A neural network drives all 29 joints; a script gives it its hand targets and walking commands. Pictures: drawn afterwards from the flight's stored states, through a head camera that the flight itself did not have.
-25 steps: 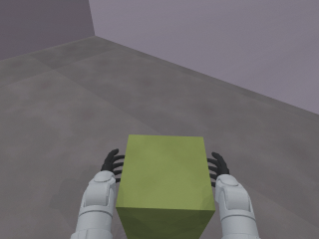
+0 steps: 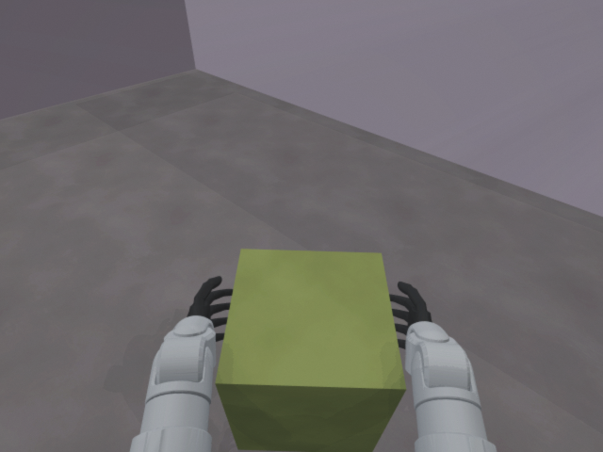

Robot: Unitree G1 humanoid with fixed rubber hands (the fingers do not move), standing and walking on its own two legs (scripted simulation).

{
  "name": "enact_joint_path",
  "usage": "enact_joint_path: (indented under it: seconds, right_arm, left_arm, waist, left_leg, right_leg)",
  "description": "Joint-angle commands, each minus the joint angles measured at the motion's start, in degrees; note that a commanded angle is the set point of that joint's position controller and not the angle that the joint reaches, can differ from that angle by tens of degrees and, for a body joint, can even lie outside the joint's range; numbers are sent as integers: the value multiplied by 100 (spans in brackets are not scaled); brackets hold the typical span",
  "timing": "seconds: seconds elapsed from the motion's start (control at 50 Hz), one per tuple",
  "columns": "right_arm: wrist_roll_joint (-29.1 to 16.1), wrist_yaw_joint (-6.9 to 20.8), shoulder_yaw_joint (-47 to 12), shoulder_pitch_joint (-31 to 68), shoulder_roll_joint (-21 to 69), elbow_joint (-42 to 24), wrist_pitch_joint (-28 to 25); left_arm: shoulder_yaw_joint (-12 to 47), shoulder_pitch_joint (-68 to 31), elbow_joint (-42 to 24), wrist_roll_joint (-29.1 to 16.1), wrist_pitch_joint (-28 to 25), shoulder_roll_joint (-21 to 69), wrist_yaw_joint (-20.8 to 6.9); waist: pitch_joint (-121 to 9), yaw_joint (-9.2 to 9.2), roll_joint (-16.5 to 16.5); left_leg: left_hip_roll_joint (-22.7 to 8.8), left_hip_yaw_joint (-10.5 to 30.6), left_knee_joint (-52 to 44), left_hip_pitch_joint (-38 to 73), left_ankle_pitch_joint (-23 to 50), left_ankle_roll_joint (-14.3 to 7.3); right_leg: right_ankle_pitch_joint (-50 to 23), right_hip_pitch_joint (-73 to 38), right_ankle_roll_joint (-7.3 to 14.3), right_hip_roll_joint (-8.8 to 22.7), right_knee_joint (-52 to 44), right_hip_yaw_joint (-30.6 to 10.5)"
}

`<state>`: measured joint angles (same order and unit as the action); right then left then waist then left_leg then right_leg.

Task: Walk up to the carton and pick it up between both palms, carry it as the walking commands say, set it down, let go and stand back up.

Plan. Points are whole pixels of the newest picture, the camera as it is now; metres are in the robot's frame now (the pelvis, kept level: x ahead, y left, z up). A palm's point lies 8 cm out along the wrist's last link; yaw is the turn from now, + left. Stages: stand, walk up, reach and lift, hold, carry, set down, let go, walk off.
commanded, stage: reach and lift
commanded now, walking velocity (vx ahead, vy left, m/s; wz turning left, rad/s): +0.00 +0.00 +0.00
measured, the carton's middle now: (307, 354) +0.31 +0.00 -0.03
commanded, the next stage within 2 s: hold in 0.80 s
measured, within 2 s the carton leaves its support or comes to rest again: neither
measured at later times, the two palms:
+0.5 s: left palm (203, 329) +0.30 +0.15 +0.05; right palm (421, 334) +0.29 -0.15 +0.05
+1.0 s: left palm (200, 338) +0.28 +0.15 +0.05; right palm (423, 343) +0.28 -0.15 +0.05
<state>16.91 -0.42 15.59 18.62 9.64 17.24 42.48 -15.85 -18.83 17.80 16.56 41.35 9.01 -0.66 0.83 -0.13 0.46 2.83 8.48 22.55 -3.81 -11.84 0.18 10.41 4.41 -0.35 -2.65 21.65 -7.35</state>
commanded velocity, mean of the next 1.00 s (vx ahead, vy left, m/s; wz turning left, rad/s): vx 0.00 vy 0.00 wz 0.00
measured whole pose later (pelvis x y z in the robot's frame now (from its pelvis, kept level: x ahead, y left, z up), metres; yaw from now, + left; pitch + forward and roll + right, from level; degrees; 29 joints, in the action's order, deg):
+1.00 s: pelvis +0.00 +0.00 +0.00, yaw +0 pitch -8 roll +0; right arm 15.6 -0.5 12.8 15.3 8.8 14.3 44.1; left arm -12.9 -15.5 14.5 16.1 43.1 8.8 -0.3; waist 0.7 0.0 0.1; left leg 2.6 7.8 22.6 -3.2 -11.7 0.2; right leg 10.5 4.0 -0.2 -2.6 22.2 -6.8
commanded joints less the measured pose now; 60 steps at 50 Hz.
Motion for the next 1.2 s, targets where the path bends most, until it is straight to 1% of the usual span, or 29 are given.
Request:
enact_joint_path:
  seconds: [0.0,0.18,0.34,0.46,0.7,0.96,1.06,1.18]
  right_arm:
    - [-1576,1416,-3228,3385,5250,-193,-244]
    - [-1608,1405,-3273,3149,5252,-304,-218]
    - [-1675,1387,-3411,2796,5271,-539,-181]
    - [-1714,1375,-3499,2596,5259,-706,-156]
    - [-1741,1389,-3543,2519,5237,-815,-122]
    - [-1754,1445,-3459,2830,5238,-649,-116]
    - [-1754,1456,-3448,2864,5253,-610,-110]
    - [-1765,1453,-3484,2768,5247,-664,-94]
  left_arm:
    - [3226,-3283,-105,-1530,-163,5278,-1373]
    - [3273,-3042,-247,-1537,-123,5201,-1376]
    - [3380,-2680,-500,-1579,-86,5157,-1364]
    - [3460,-2471,-647,-1619,-60,5145,-1362]
    - [3552,-2411,-740,-1666,-31,5187,-1359]
    - [3462,-2671,-553,-1618,-32,5261,-1391]
    - [3439,-2701,-512,-1604,-25,5271,-1403]
    - [3464,-2598,-565,-1615,-1,5274,-1397]
  waist:
    - [-1482,-21,-1]
    - [-1544,23,-35]
    - [-1577,51,-40]
    - [-1553,44,-44]
    - [-1403,9,-24]
    - [-1252,6,-25]
    - [-1250,1,-27]
    - [-1271,0,-25]
  left_leg:
    - [182,-374,-403,16,594,55]
    - [204,-388,-411,121,904,43]
    - [225,-387,-419,217,1204,36]
    - [230,-382,-425,229,1273,37]
    - [214,-388,-437,110,924,28]
    - [192,-399,-434,-24,318,0]
    - [192,-398,-432,-10,297,-7]
    - [200,-393,-434,57,481,-1]
  right_leg:
    - [-615,-505,3,-226,-249,366]
    - [-913,-579,-26,-228,-259,346]
    - [-1264,-663,-47,-222,-283,314]
    - [-1364,-682,-50,-222,-294,306]
    - [-958,-583,-6,-222,-296,348]
    - [-297,-397,35,-204,-284,376]
    - [-266,-384,35,-200,-288,373]
    - [-439,-419,23,-207,-294,366]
